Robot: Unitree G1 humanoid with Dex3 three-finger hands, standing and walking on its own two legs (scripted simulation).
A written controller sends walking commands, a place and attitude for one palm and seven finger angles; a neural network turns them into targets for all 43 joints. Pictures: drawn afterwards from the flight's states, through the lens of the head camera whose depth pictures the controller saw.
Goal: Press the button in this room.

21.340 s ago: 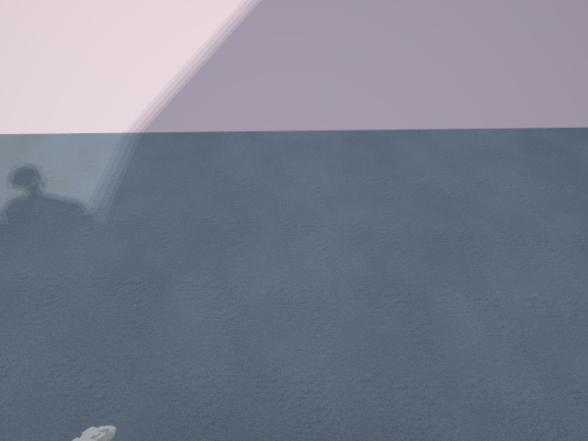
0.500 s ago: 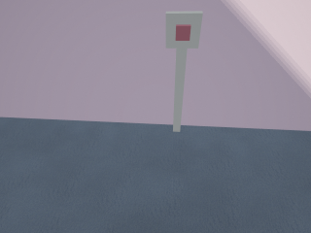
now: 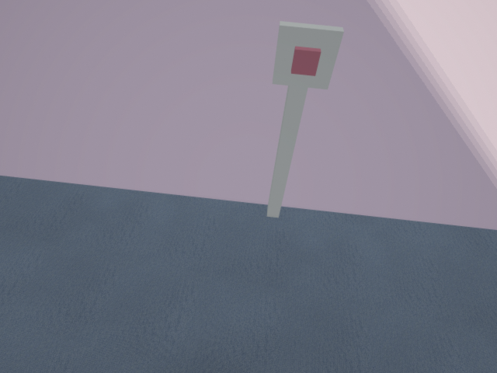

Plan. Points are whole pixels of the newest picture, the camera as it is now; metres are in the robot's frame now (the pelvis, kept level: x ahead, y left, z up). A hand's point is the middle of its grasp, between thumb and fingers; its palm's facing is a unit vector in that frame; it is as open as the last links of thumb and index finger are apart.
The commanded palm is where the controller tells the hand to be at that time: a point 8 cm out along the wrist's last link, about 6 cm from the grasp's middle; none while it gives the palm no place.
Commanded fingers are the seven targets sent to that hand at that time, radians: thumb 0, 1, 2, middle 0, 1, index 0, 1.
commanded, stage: stand and wait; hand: left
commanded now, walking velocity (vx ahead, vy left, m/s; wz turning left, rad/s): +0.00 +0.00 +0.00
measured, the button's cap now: (305, 60) +0.91 -0.10 +0.07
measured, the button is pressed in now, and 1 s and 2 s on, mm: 0 0 0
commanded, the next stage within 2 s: look at it before walking up in 0.28 s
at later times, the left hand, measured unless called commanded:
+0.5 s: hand out of the picture +0.00 +0.17 -0.18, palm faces +0.03 -0.98 -0.20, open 7.3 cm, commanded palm none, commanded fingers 0.00 0.90 0.90 -0.20 -0.30 -0.20 -0.30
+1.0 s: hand out of the picture -0.04 +0.14 -0.18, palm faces +0.06 -0.98 -0.17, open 7.3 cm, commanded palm none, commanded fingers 0.00 0.90 0.90 -0.20 -0.30 -0.20 -0.30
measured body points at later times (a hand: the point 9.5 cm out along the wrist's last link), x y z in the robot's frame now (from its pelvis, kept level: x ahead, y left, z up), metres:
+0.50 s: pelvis +0.01 +0.00 +0.00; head +0.02 +0.00 +0.45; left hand +0.00 +0.22 -0.16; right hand -0.02 -0.21 -0.16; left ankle -0.01 +0.11 -0.74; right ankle -0.05 -0.13 -0.74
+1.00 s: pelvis +0.00 -0.02 +0.00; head +0.01 -0.01 +0.45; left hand -0.04 +0.19 -0.16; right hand -0.02 -0.23 -0.16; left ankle -0.01 +0.11 -0.74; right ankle -0.05 -0.13 -0.74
